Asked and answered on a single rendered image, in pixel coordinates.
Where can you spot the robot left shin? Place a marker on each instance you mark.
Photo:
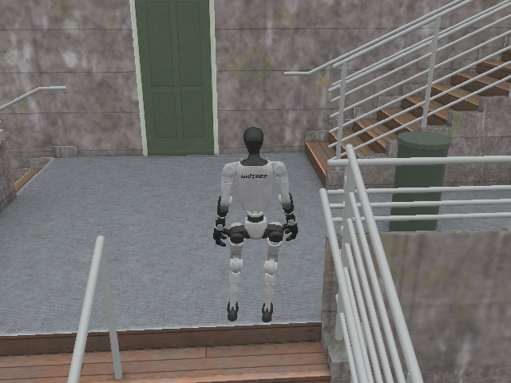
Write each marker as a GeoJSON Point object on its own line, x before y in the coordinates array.
{"type": "Point", "coordinates": [233, 285]}

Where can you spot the left robot hand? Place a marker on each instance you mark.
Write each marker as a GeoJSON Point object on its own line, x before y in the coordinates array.
{"type": "Point", "coordinates": [217, 235]}

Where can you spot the robot right forearm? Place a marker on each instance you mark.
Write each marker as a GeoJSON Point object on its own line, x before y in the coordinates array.
{"type": "Point", "coordinates": [289, 212]}

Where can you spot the left robot upper arm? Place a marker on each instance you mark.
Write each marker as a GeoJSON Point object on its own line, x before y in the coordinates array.
{"type": "Point", "coordinates": [229, 170]}

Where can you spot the robot head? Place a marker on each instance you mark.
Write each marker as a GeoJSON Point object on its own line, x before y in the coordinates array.
{"type": "Point", "coordinates": [253, 139]}

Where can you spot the right robot hand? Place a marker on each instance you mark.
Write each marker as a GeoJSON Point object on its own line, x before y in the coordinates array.
{"type": "Point", "coordinates": [293, 229]}

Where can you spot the robot left forearm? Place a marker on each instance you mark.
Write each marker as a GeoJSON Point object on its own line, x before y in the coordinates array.
{"type": "Point", "coordinates": [220, 216]}

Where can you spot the right robot upper arm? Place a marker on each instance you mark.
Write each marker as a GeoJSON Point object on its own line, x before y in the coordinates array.
{"type": "Point", "coordinates": [282, 180]}

